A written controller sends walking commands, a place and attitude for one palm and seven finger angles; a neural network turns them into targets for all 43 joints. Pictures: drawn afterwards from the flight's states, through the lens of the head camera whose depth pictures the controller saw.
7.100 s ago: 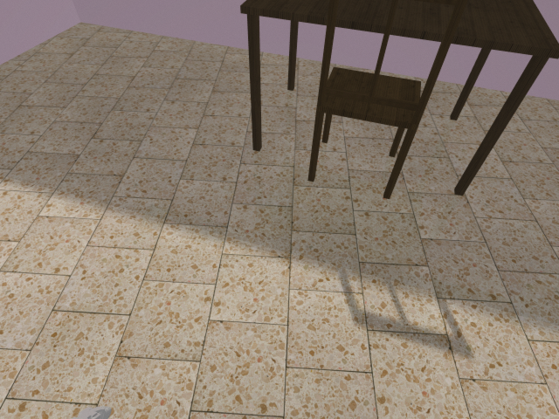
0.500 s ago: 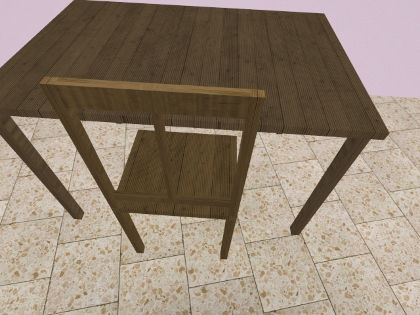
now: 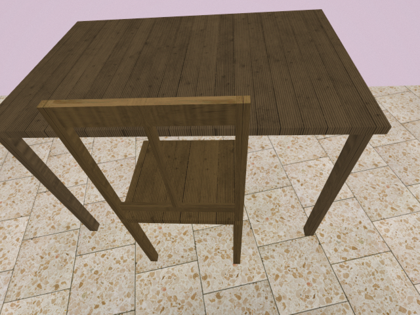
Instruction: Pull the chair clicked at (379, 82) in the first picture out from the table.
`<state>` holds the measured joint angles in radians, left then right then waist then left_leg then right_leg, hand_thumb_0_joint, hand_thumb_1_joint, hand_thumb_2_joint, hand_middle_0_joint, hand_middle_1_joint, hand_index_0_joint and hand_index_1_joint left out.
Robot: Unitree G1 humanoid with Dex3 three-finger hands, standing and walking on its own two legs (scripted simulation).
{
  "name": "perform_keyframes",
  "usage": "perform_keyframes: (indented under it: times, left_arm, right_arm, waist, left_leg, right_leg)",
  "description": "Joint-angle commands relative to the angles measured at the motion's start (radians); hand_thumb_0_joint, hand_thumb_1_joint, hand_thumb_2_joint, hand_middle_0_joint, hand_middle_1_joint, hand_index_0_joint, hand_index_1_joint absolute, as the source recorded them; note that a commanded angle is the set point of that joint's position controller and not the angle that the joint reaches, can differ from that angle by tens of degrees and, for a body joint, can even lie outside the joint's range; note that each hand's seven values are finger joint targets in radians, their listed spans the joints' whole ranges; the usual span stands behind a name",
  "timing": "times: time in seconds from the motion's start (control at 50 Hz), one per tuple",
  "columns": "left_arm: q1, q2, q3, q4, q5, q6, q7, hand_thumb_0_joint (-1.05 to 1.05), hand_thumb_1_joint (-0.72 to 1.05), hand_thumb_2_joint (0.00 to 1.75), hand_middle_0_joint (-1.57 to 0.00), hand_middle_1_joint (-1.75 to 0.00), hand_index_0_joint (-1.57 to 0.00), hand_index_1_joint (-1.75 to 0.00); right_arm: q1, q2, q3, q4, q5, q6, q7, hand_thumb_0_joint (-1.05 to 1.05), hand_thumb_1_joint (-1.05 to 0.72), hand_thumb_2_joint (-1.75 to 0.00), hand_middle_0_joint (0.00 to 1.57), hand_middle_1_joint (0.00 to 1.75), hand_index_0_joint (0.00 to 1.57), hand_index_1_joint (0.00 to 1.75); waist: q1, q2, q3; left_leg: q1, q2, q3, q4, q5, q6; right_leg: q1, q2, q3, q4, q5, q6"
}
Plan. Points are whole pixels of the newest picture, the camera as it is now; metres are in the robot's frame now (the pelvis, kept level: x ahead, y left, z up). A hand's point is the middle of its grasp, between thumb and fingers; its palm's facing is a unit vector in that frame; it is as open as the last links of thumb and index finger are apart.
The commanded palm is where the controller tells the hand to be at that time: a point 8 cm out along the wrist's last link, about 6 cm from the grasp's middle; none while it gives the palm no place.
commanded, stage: come to a stop and stand still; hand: left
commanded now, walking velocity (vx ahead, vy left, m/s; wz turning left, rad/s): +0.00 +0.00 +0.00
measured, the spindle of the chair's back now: (165, 171) +0.47 +0.16 -0.06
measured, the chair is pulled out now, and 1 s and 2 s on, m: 0.00 0.00 0.00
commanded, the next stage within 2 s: look again from close up in 0.54 s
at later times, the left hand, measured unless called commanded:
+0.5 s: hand out of the picture +0.04 +0.16 -0.16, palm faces +0.01 -0.97 -0.25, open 7.2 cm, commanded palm none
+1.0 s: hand out of the picture +0.02 +0.15 -0.17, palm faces +0.02 -0.98 -0.22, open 7.3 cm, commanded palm none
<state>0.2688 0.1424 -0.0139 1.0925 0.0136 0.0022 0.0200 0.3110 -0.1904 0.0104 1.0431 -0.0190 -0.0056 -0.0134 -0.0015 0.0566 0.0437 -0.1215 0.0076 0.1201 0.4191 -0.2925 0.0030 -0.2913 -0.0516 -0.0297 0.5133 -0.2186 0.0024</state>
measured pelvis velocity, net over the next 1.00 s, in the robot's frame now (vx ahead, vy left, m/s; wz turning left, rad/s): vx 0.02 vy -0.02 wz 0.01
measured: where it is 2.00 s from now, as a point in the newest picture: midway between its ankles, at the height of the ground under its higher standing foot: outside the picture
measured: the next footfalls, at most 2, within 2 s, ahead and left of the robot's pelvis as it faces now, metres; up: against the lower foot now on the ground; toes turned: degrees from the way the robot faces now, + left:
none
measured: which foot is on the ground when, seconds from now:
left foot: down 0.00-1.00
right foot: down 0.00-1.00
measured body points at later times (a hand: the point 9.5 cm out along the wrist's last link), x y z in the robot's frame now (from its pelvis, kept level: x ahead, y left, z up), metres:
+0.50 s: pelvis +0.02 -0.03 +0.00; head +0.04 -0.05 +0.45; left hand +0.04 +0.21 -0.14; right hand +0.01 -0.24 -0.17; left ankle -0.04 +0.11 -0.74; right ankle +0.03 -0.12 -0.74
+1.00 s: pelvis +0.02 -0.02 +0.00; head +0.04 -0.03 +0.45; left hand +0.02 +0.21 -0.15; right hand +0.00 -0.23 -0.16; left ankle -0.04 +0.11 -0.74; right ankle +0.03 -0.12 -0.74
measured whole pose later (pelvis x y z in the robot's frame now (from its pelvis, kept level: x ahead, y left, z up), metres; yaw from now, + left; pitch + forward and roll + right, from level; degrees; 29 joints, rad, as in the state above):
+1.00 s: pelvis +0.02 -0.02 +0.00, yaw +1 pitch -1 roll +1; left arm 0.26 0.15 0.00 1.14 0.02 -0.02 0.04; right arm 0.31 -0.13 0.01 1.13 -0.01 -0.02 -0.02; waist 0.00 0.02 0.05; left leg -0.06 0.05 0.10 0.36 -0.28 -0.04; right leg -0.22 -0.01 -0.06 0.44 -0.22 -0.03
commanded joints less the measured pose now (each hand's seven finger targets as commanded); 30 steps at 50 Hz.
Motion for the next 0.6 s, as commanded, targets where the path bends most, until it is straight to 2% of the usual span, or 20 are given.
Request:
perform_keyframes:
  times: [0.0, 0.02, 0.22, 0.26, 0.3, 0.38, 0.46, 0.5, 0.58]
  left_arm:
    - [0.023, 0.139, 0.03, -0.025, -0.005, -0.026, 0.011, 0.0, 0.9, 0.9, -0.2, -0.3, -0.2, -0.3]
    - [0.022, 0.136, 0.031, -0.021, -0.005, -0.029, 0.013, 0.0, 0.9, 0.9, -0.2, -0.3, -0.2, -0.3]
    - [0.018, 0.132, 0.031, 0.004, -0.005, -0.035, 0.017, 0.0, 0.9, 0.9, -0.2, -0.3, -0.2, -0.3]
    - [0.011, 0.133, 0.032, 0.004, -0.005, -0.036, 0.018, 0.0, 0.9, 0.9, -0.2, -0.3, -0.2, -0.3]
    - [0.01, 0.134, 0.031, 0.003, -0.006, -0.035, 0.018, 0.0, 0.9, 0.9, -0.2, -0.3, -0.2, -0.3]
    - [0.011, 0.135, 0.032, 0.002, -0.006, -0.035, 0.018, 0.0, 0.9, 0.9, -0.2, -0.3, -0.2, -0.3]
    - [0.01, 0.137, 0.033, 0.0, -0.006, -0.038, 0.018, 0.0, 0.9, 0.9, -0.2, -0.3, -0.2, -0.3]
    - [0.012, 0.134, 0.033, 0.0, -0.005, -0.037, 0.018, 0.0, 0.9, 0.9, -0.2, -0.3, -0.2, -0.3]
    - [0.016, 0.133, 0.032, 0.0, -0.006, -0.037, 0.017, 0.0, 0.9, 0.9, -0.2, -0.3, -0.2, -0.3]
  right_arm:
    - [0.056, -0.064, -0.014, -0.01, 0.005, -0.024, -0.012, 0.0, -0.9, -0.9, 0.2, 0.3, 0.2, 0.3]
    - [0.064, -0.058, -0.013, -0.002, 0.004, -0.024, -0.013, 0.0, -0.9, -0.9, 0.2, 0.3, 0.2, 0.3]
    - [0.08, -0.035, -0.015, 0.047, 0.003, -0.021, -0.016, 0.0, -0.9, -0.9, 0.2, 0.3, 0.2, 0.3]
    - [0.086, -0.033, -0.014, 0.052, 0.004, -0.02, -0.016, 0.0, -0.9, -0.9, 0.2, 0.3, 0.2, 0.3]
    - [0.078, -0.032, -0.015, 0.054, 0.003, -0.018, -0.016, 0.0, -0.9, -0.9, 0.2, 0.3, 0.2, 0.3]
    - [0.081, -0.022, -0.016, 0.058, 0.004, -0.015, -0.016, 0.0, -0.9, -0.9, 0.2, 0.3, 0.2, 0.3]
    - [0.084, -0.027, -0.016, 0.061, 0.004, -0.018, -0.016, 0.0, -0.9, -0.9, 0.2, 0.3, 0.2, 0.3]
    - [0.079, -0.026, -0.016, 0.062, 0.004, -0.016, -0.016, 0.0, -0.9, -0.9, 0.2, 0.3, 0.2, 0.3]
    - [0.082, -0.022, -0.015, 0.064, 0.005, -0.019, -0.017, 0.0, -0.9, -0.9, 0.2, 0.3, 0.2, 0.3]
  waist:
    - [-0.003, -0.062, -0.004]
    - [-0.005, -0.076, -0.012]
    - [-0.005, -0.069, -0.014]
    - [-0.007, -0.077, -0.01]
    - [-0.005, -0.06, 0.008]
    - [-0.006, -0.079, 0.007]
    - [-0.008, -0.062, -0.007]
    - [-0.006, -0.065, 0.018]
    - [-0.005, -0.052, 0.001]
  left_leg:
    - [-0.048, 0.095, -0.096, -0.094, 0.128, 0.022]
    - [-0.045, 0.094, -0.096, -0.091, 0.141, 0.02]
    - [-0.02, 0.096, -0.078, -0.086, 0.158, 0.006]
    - [-0.022, 0.097, -0.078, -0.09, 0.154, 0.004]
    - [-0.028, 0.095, -0.076, -0.092, 0.138, 0.002]
    - [-0.016, 0.096, -0.072, -0.098, 0.115, 0.0]
    - [-0.009, 0.097, -0.074, -0.097, 0.138, -0.003]
    - [-0.02, 0.096, -0.072, -0.101, 0.126, -0.003]
    - [-0.006, 0.102, -0.073, -0.11, 0.137, -0.002]
  right_leg:
    - [0.064, -0.069, 0.086, -0.082, 0.153, -0.042]
    - [0.075, -0.07, 0.087, -0.078, 0.177, -0.044]
    - [0.102, -0.079, 0.087, -0.098, 0.258, -0.053]
    - [0.107, -0.078, 0.084, -0.101, 0.257, -0.053]
    - [0.099, -0.075, 0.087, -0.114, 0.229, -0.053]
    - [0.099, -0.07, 0.093, -0.14, 0.198, -0.052]
    - [0.109, -0.072, 0.094, -0.136, 0.227, -0.054]
    - [0.099, -0.07, 0.092, -0.148, 0.202, -0.052]
    - [0.115, -0.064, 0.085, -0.15, 0.206, -0.051]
